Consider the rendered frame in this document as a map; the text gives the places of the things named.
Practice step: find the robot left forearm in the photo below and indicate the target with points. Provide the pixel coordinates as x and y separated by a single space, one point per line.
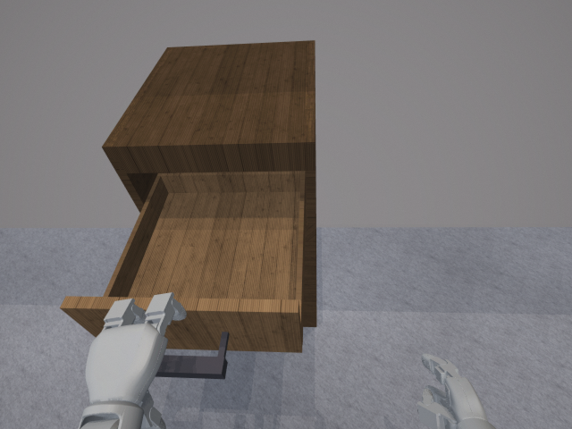
112 414

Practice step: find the right robot hand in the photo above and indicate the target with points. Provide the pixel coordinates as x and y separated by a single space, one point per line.
440 410

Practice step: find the cabinet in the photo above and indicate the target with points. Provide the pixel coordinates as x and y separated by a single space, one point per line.
224 108

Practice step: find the left robot hand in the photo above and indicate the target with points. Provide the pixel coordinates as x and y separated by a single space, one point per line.
124 358

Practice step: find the drawer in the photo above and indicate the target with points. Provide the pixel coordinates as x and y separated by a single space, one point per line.
231 248

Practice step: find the handle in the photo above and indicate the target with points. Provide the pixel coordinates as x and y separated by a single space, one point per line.
196 366

